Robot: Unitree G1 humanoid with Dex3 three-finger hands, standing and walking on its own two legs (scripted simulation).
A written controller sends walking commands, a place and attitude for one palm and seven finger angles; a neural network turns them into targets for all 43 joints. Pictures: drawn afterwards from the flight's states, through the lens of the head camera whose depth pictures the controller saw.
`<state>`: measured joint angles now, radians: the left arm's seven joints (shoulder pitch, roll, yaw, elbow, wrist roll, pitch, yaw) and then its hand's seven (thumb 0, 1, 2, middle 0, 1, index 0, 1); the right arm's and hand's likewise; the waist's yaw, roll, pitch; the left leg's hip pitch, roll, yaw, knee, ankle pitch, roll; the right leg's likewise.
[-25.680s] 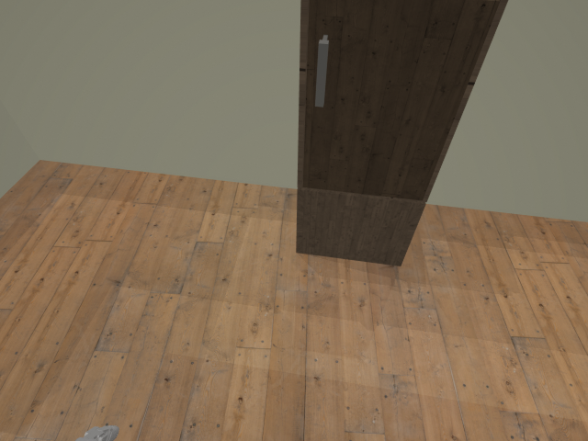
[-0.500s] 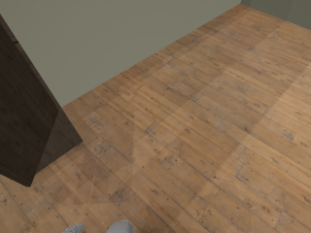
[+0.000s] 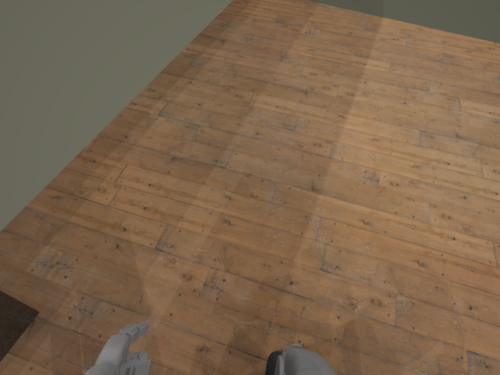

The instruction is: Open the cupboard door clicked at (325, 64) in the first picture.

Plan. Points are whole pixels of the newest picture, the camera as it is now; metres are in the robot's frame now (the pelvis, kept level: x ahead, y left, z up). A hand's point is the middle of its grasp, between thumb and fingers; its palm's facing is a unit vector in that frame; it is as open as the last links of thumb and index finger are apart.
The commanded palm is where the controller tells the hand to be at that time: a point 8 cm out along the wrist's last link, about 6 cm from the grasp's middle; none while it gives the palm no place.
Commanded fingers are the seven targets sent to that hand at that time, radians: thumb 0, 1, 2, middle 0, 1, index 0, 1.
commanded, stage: walk to a spot facing it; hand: left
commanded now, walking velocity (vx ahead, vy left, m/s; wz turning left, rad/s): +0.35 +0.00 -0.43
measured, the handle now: out of the picture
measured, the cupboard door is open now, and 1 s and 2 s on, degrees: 46 46 46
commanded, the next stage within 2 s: turn to face it in 0.98 s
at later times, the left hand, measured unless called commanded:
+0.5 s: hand (160, 331) +0.21 +0.17 -0.17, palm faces -0.05 -0.98 -0.17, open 7.3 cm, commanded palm none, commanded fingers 0.00 0.90 0.90 -0.20 -0.30 -0.20 -0.30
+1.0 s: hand (236, 159) +0.61 +0.03 -0.15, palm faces -0.34 -0.91 -0.24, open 7.3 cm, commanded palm none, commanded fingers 0.00 0.90 0.90 -0.20 -0.30 -0.20 -0.30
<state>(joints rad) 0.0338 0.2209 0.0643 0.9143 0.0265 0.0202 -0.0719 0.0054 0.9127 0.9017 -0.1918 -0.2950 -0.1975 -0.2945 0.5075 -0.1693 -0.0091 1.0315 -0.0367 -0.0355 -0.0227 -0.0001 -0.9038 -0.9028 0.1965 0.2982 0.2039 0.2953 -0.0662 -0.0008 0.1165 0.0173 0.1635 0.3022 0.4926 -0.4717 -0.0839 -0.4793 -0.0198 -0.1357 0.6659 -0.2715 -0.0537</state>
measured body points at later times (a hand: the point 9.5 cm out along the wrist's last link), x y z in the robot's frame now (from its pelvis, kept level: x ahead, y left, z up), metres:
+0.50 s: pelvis +0.23 -0.01 +0.00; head +0.26 -0.01 +0.45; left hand +0.22 +0.22 -0.15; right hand +0.35 -0.26 -0.12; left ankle +0.34 +0.09 -0.73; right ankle +0.09 -0.09 -0.72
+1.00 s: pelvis +0.43 -0.11 +0.00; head +0.46 -0.13 +0.45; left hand +0.63 +0.08 -0.13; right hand +0.27 -0.31 -0.15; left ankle +0.39 +0.06 -0.65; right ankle +0.44 -0.20 -0.72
